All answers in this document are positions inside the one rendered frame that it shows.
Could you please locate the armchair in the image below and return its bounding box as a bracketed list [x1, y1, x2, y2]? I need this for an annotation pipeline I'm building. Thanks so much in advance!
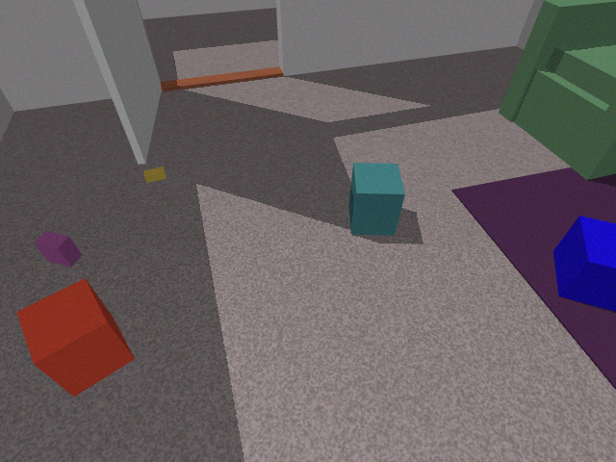
[499, 0, 616, 180]

